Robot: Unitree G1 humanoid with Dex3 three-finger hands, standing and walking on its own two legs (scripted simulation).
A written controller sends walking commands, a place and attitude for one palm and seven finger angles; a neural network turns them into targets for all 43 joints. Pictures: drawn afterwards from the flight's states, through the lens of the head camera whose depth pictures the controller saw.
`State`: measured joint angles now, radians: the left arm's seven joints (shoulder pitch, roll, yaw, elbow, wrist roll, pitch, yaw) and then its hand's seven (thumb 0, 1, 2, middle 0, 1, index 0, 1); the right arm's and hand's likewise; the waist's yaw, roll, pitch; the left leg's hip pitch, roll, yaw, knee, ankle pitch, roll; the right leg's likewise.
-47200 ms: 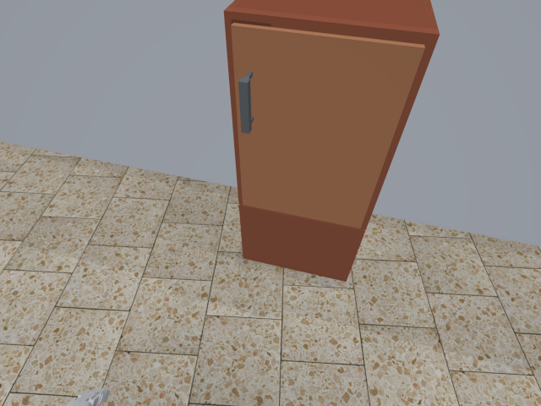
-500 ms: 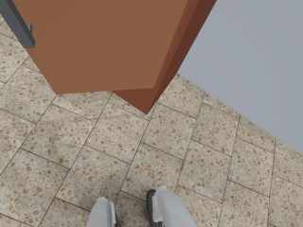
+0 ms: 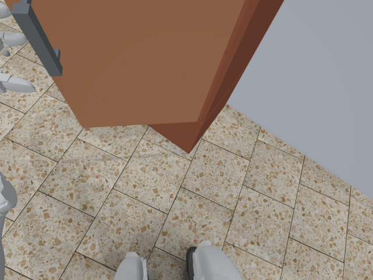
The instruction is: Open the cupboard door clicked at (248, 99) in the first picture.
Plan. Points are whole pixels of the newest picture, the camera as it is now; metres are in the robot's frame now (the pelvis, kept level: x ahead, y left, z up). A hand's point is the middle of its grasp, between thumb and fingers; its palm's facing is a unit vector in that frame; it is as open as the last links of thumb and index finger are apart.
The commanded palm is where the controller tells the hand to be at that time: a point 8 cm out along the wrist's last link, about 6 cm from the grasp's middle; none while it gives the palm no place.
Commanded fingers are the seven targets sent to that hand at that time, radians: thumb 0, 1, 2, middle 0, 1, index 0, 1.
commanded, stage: slide the fingers in behind the handle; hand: left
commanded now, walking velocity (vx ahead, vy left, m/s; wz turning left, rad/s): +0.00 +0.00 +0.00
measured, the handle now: (42, 36) +0.57 +0.23 +0.10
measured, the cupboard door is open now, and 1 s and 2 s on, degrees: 43 41 41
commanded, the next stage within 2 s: close the thumb around the handle in 1.38 s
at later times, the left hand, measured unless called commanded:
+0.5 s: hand (30, 55) +0.52 +0.24 +0.10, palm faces +0.02 -1.00 +0.02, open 14.0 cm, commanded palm +0.51 +0.27 +0.09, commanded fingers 0.00 -0.50 0.30 -0.30 -1.20 -0.30 -1.20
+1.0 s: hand (45, 54) +0.53 +0.22 +0.09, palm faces +0.02 -1.00 -0.02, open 13.9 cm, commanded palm +0.51 +0.24 +0.09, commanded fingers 0.00 -0.50 0.30 -0.30 -1.20 -0.30 -1.20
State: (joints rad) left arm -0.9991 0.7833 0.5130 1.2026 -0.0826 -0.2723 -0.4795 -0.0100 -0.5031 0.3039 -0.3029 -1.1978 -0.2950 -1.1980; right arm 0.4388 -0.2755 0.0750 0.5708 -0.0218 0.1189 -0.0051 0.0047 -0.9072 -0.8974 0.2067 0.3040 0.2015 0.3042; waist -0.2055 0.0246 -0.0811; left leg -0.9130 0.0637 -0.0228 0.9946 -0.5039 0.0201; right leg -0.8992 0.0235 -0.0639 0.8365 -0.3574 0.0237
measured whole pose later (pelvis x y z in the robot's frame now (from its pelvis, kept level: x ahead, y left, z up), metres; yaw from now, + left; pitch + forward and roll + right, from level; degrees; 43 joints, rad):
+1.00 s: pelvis -0.01 +0.00 +0.00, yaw +0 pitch +23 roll -4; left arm -1.01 0.64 0.44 1.21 -0.06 -0.31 -0.32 -0.01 -0.50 0.30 -0.30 -1.20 -0.31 -1.22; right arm 0.45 -0.27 0.05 0.61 -0.03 0.08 0.01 0.01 -0.91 -0.90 0.21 0.30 0.20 0.30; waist -0.21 0.03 -0.08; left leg -0.90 0.05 -0.01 0.98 -0.49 0.02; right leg -0.90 0.02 -0.05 0.85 -0.36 0.02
